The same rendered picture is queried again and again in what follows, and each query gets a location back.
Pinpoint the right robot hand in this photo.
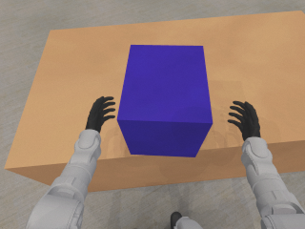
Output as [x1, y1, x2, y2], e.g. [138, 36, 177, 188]
[227, 101, 261, 141]

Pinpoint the right robot upper arm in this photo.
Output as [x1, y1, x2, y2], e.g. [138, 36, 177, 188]
[260, 214, 305, 229]

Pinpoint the left robot forearm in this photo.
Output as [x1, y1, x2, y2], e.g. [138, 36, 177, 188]
[25, 129, 102, 229]

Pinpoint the carton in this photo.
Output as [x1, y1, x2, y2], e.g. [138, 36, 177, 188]
[116, 45, 213, 157]

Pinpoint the left robot upper arm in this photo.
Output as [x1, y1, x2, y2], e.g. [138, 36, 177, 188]
[28, 194, 85, 229]

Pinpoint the left robot hand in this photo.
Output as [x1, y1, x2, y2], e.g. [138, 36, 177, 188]
[85, 96, 115, 134]

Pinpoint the robot right foot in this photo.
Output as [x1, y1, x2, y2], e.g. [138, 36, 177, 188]
[170, 212, 182, 229]

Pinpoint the pedestal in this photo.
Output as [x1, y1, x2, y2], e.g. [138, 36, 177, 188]
[4, 10, 305, 193]

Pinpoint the right robot forearm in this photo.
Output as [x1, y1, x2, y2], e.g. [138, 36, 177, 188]
[240, 136, 305, 218]

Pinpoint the right robot thigh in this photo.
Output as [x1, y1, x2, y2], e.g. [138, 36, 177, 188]
[173, 219, 203, 229]

